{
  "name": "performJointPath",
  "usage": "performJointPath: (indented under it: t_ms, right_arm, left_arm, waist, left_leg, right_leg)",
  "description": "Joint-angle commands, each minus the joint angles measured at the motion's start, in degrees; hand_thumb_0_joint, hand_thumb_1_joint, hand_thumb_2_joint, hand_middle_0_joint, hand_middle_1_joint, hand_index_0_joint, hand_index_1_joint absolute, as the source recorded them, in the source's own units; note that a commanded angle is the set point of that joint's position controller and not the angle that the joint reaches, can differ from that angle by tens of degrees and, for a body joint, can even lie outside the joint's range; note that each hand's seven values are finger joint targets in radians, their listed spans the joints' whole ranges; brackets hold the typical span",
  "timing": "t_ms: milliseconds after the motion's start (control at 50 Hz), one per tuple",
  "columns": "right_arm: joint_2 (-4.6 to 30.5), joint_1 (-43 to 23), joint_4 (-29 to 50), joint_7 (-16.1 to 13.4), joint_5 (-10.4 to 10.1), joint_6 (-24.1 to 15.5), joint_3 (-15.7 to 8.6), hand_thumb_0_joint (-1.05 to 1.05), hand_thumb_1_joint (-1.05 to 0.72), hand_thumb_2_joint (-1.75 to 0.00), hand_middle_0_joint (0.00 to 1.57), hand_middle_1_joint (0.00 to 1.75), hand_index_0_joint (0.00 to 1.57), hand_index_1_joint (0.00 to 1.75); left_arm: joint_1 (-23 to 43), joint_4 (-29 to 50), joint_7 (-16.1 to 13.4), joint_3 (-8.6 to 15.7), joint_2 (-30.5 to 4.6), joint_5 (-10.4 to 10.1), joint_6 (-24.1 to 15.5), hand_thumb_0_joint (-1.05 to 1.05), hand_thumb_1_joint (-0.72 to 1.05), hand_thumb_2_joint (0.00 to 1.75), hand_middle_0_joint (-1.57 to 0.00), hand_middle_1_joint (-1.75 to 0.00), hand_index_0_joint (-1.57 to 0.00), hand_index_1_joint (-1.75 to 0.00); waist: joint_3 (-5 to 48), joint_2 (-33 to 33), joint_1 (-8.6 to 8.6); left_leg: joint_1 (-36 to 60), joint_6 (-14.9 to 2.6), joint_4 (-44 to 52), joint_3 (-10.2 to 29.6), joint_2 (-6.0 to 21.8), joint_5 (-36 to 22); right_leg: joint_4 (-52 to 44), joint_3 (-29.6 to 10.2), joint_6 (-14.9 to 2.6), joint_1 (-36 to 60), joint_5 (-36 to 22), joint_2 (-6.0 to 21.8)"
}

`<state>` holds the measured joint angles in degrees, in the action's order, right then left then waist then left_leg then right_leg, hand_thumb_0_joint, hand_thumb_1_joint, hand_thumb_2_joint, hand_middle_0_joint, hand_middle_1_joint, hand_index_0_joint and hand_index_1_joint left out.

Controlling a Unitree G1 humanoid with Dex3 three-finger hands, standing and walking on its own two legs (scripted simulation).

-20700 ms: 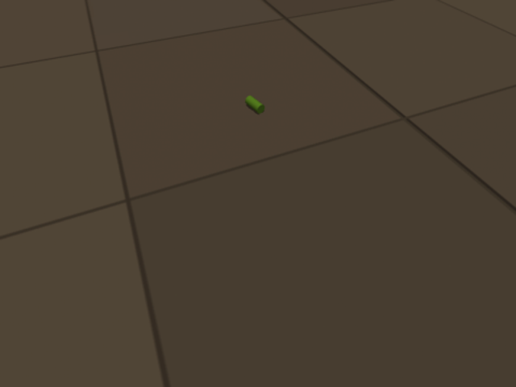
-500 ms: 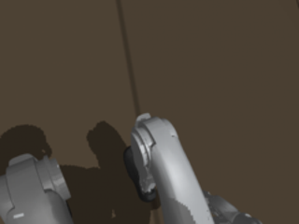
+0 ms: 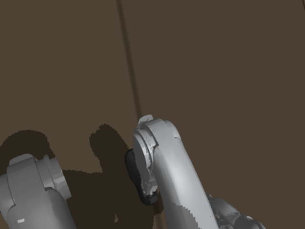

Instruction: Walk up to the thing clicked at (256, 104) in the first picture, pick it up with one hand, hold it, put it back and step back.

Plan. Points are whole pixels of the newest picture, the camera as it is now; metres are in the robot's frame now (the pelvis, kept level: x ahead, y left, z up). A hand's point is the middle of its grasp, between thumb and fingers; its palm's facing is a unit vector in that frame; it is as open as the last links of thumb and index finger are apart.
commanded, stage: close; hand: left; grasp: from above
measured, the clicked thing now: out of the picture +0.43 +0.32 -0.27
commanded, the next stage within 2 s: settle in 0.98 s
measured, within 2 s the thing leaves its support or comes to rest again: leaves its support in 1.44 s
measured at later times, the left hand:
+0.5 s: hand out of the picture +0.42 +0.32 -0.25, palm faces -0.47 -0.15 -0.87, open 9.5 cm
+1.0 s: hand out of the picture +0.42 +0.32 -0.25, palm faces -0.45 -0.16 -0.88, open 8.9 cm
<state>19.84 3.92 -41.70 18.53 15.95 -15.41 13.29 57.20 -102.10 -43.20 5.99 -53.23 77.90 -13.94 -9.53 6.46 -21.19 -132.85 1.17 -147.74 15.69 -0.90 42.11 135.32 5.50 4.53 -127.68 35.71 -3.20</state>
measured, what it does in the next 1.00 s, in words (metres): stands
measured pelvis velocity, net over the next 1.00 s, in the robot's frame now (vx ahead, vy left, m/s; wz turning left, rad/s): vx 0.00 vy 0.00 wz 0.00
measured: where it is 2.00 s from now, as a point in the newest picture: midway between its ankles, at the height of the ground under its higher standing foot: (108, 209)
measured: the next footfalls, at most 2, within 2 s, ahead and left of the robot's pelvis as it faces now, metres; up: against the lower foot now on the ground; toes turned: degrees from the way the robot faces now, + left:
none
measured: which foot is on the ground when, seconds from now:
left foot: down 0.00-1.00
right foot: down 0.00-1.00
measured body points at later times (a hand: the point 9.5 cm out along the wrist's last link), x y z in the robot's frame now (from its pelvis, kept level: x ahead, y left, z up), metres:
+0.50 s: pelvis +0.00 +0.00 +0.00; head +0.26 +0.14 +0.34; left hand +0.44 +0.32 -0.20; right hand +0.06 -0.25 -0.06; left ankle +0.06 +0.13 -0.27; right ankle +0.13 -0.14 -0.26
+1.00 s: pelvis +0.00 +0.00 +0.00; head +0.27 +0.13 +0.34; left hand +0.44 +0.32 -0.20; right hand +0.05 -0.27 -0.04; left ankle +0.06 +0.13 -0.27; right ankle +0.13 -0.14 -0.26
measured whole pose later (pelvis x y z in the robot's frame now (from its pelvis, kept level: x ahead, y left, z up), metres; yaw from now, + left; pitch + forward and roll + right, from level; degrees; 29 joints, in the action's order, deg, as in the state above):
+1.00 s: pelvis +0.00 +0.00 +0.00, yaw +0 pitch +26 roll -15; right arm 22.6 5.6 -40.8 18.8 15.4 -17.7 13.5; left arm 59.2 -103.9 -39.0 8.2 -55.8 75.1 -12.5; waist -10.3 6.7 -22.2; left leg -132.9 0.7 -147.0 15.5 -1.1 41.7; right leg 134.4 5.7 4.3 -127.0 35.8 -2.4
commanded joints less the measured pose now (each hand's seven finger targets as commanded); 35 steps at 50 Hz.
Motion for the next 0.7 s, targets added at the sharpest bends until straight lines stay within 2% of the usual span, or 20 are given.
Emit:
performJointPath:
  t_ms: [0,40,60,80,160,180,220,240,280,340,380,420,440,480,500,520,540,580,600,680]
  right_arm:
    - [19.8,10.3,-0.9,-0.6,-0.9,-0.5,-6.2,0.00,-0.89,-0.90,0.20,0.30,0.20,0.30]
    - [20.1,10.5,-0.4,-0.3,-0.9,-1.0,-6.1,0.00,-0.89,-0.90,0.20,0.30,0.20,0.30]
    - [20.7,10.9,-0.3,-0.2,-1.2,-1.3,-6.2,0.00,-0.89,-0.90,0.20,0.30,0.20,0.30]
    - [20.6,11.5,-0.4,0.0,-1.1,-1.3,-6.0,0.00,-0.89,-0.90,0.20,0.30,0.20,0.30]
    - [20.4,11.6,-0.7,-0.2,-0.9,-1.6,-5.7,0.00,-0.89,-0.90,0.20,0.30,0.20,0.30]
    - [20.2,11.5,-0.6,-0.3,-0.9,-1.4,-5.6,0.00,-0.89,-0.90,0.20,0.30,0.20,0.30]
    - [19.6,11.5,-0.6,-0.2,-0.6,-1.5,-5.1,0.00,-0.89,-0.90,0.20,0.30,0.20,0.30]
    - [19.5,11.5,-0.8,-0.3,-0.6,-1.2,-4.7,0.00,-0.89,-0.90,0.20,0.30,0.20,0.30]
    - [19.5,11.4,-0.7,-0.5,-0.7,-0.7,-4.6,0.00,-0.89,-0.90,0.20,0.30,0.20,0.30]
    - [19.2,11.8,-0.7,-0.2,0.1,0.0,-4.1,0.00,-0.89,-0.90,0.20,0.30,0.20,0.30]
    - [19.3,11.8,-0.2,-0.2,0.1,0.2,-4.0,0.00,-0.89,-0.90,0.20,0.30,0.20,0.30]
    - [19.2,11.6,-0.4,-0.4,0.1,0.3,-3.4,0.00,-0.89,-0.90,0.20,0.30,0.20,0.30]
    - [20.5,11.6,-0.4,-0.6,0.1,0.3,-4.4,0.00,-0.89,-0.90,0.20,0.30,0.20,0.30]
    - [20.7,11.7,-0.4,-0.5,0.2,0.1,-4.4,0.00,-0.89,-0.90,0.20,0.30,0.20,0.30]
    - [20.5,11.3,-0.2,-0.4,0.3,-0.1,-4.4,0.00,-0.89,-0.90,0.20,0.30,0.20,0.30]
    - [20.5,11.8,-0.2,-0.2,0.6,-0.1,-4.3,0.00,-0.89,-0.90,0.20,0.30,0.20,0.30]
    - [20.2,11.4,-0.2,-0.1,0.4,-0.2,-4.5,0.00,-0.89,-0.90,0.20,0.30,0.20,0.30]
    - [20.4,11.1,-0.7,-0.4,0.1,-0.6,-4.6,0.00,-0.89,-0.90,0.20,0.30,0.20,0.30]
    - [20.2,11.1,-0.3,-0.1,0.3,-0.9,-4.8,0.00,-0.89,-0.90,0.20,0.30,0.20,0.30]
    - [20.6,10.8,-0.9,0.0,-0.4,-1.9,-5.5,0.00,-0.89,-0.90,0.20,0.30,0.20,0.30]
  left_arm:
    - [14.7,5.2,-2.7,0.5,-12.5,-3.0,3.2,0.00,-0.02,0.60,-0.41,-0.74,-0.44,-0.71]
    - [15.5,4.8,-1.8,1.0,-12.2,-4.3,4.1,0.00,-0.02,0.61,-0.42,-0.72,-0.44,-0.70]
    - [15.4,4.6,-1.2,3.0,-14.5,-4.3,4.3,0.00,-0.01,0.58,-0.42,-0.72,-0.45,-0.68]
    - [15.0,4.3,-0.5,3.6,-14.8,-4.4,4.4,0.00,-0.01,0.57,-0.43,-0.70,-0.46,-0.67]
    - [15.2,3.8,2.8,3.0,-13.8,-5.6,3.7,0.00,0.06,0.52,-0.49,-0.67,-0.52,-0.64]
    - [14.9,4.5,3.5,3.1,-14.0,-5.8,3.2,0.00,0.07,0.51,-0.50,-0.66,-0.53,-0.63]
    - [14.8,5.5,5.3,1.7,-12.7,-5.9,2.1,0.00,0.09,0.51,-0.51,-0.66,-0.55,-0.63]
    - [14.5,6.1,5.5,2.0,-13.8,-5.8,1.4,0.00,0.09,0.52,-0.51,-0.67,-0.54,-0.64]
    - [14.3,7.5,5.9,1.2,-13.2,-5.7,0.1,0.00,0.11,0.53,-0.53,-0.68,-0.56,-0.65]
    - [13.4,7.5,5.6,-0.3,-11.1,-4.9,-1.6,0.00,0.17,0.50,-0.57,-0.65,-0.60,-0.61]
    - [13.5,6.1,4.9,-1.1,-10.1,-4.4,-2.2,0.00,0.21,0.50,-0.59,-0.65,-0.62,-0.61]
    - [13.5,5.4,3.7,-1.4,-10.5,-3.9,-2.7,0.00,0.24,0.51,-0.63,-0.64,-0.66,-0.61]
    - [14.0,6.4,3.0,-1.1,-10.8,-3.7,-3.0,0.00,0.26,0.51,-0.64,-0.62,-0.67,-0.59]
    - [13.7,5.2,1.5,-0.6,-11.8,-2.4,-3.0,0.00,0.29,0.46,-0.66,-0.59,-0.69,-0.56]
    - [13.0,5.3,0.9,-1.1,-11.5,-1.9,-2.8,0.00,0.30,0.43,-0.67,-0.58,-0.70,-0.54]
    - [12.5,5.1,0.1,-0.2,-11.9,-1.5,-2.4,0.00,0.32,0.45,-0.68,-0.57,-0.71,-0.54]
    - [12.8,5.6,-0.4,-0.9,-11.5,-1.1,-1.8,0.00,0.33,0.42,-0.69,-0.57,-0.73,-0.53]
    - [13.5,5.8,-1.7,0.1,-12.3,-1.9,-1.1,0.00,0.38,0.46,-0.73,-0.58,-0.76,-0.54]
    - [13.8,5.5,-1.9,-0.5,-11.5,-1.9,-0.5,0.00,0.40,0.44,-0.74,-0.57,-0.78,-0.53]
    - [16.1,7.1,-1.8,-0.7,-11.9,-3.5,1.4,0.00,0.45,0.43,-0.79,-0.54,-0.82,-0.50]
  waist:
    - [34.6,-26.7,-3.00]
    - [35.1,-27.1,-3.08]
    - [35.9,-27.6,-2.96]
    - [36.5,-28.4,-3.01]
    - [35.4,-28.4,-3.87]
    - [35.8,-29.4,-3.41]
    - [35.9,-30.1,-3.60]
    - [36.9,-31.0,-3.50]
    - [37.6,-30.9,-3.22]
    - [37.9,-31.5,-3.73]
    - [36.2,-30.1,-4.33]
    - [34.9,-27.7,-4.19]
    - [34.5,-27.4,-4.23]
    - [33.1,-28.6,-4.02]
    - [32.9,-28.4,-3.78]
    - [34.0,-27.6,-3.81]
    - [34.1,-27.7,-3.75]
    - [34.3,-27.5,-3.83]
    - [33.9,-27.8,-4.21]
    - [33.6,-27.3,-4.44]
  left_leg:
    - [24.6,-1.27,18.2,-7.1,1.6,-6.7]
    - [25.3,-1.06,18.2,-6.5,1.8,-8.5]
    - [26.6,-0.85,18.1,-6.0,2.0,-10.8]
    - [27.1,-0.88,17.3,-6.2,1.9,-12.4]
    - [26.3,-1.07,17.3,-6.9,1.5,-11.9]
    - [27.0,-0.95,17.6,-6.7,1.5,-12.0]
    - [28.8,-0.71,17.5,-6.4,1.6,-12.5]
    - [29.4,-0.57,17.9,-6.0,1.7,-13.8]
    - [29.7,-0.42,17.8,-5.9,1.6,-14.2]
    - [31.7,-0.04,17.5,-5.4,1.8,-17.0]
    - [29.7,-0.30,17.1,-5.8,1.6,-16.0]
    - [27.2,-0.83,16.6,-6.5,1.5,-13.9]
    - [27.1,-0.84,17.0,-6.2,1.4,-13.2]
    - [28.0,-0.52,18.1,-5.6,1.5,-12.1]
    - [28.2,-0.60,18.0,-5.8,1.6,-11.2]
    - [28.8,-0.56,18.3,-5.7,1.7,-12.1]
    - [28.3,-0.66,17.5,-6.1,1.7,-12.2]
    - [28.1,-0.72,18.4,-5.8,1.7,-10.6]
    - [27.9,-0.78,18.3,-6.1,1.8,-10.2]
    - [27.0,-0.74,18.2,-5.6,2.0,-8.5]
  right_leg:
    - [-11.3,8.9,-5.14,17.3,-7.4,-0.9]
    - [-10.1,9.0,-5.11,16.6,-9.2,-0.7]
    - [-9.0,9.4,-5.05,16.2,-11.0,-0.5]
    - [-8.5,9.3,-5.04,16.9,-12.2,-0.5]
    - [-9.5,9.1,-5.09,18.7,-11.9,-0.6]
    - [-9.4,9.3,-5.18,18.6,-11.6,-0.7]
    - [-8.7,9.7,-5.00,18.1,-12.0,-0.5]
    - [-8.7,10.0,-5.02,18.8,-12.8,-0.6]
    - [-8.5,10.0,-5.21,19.2,-13.3,-0.6]
    - [-7.5,10.8,-4.98,18.8,-15.2,-0.8]
    - [-8.1,10.7,-5.01,19.0,-15.1,-0.8]
    - [-9.3,10.4,-4.90,19.7,-14.1,-1.1]
    - [-9.5,10.5,-4.92,19.0,-13.2,-1.0]
    - [-8.7,10.9,-5.10,17.0,-12.0,-0.6]
    - [-9.3,10.7,-5.07,17.9,-11.4,-0.9]
    - [-9.3,10.8,-5.01,18.1,-12.0,-1.1]
    - [-9.5,10.4,-4.97,18.2,-12.3,-1.1]
    - [-10.2,10.2,-5.06,19.0,-11.0,-1.0]
    - [-10.5,10.2,-5.03,18.4,-10.6,-0.9]
    - [-10.7,9.8,-4.82,17.0,-9.3,-0.4]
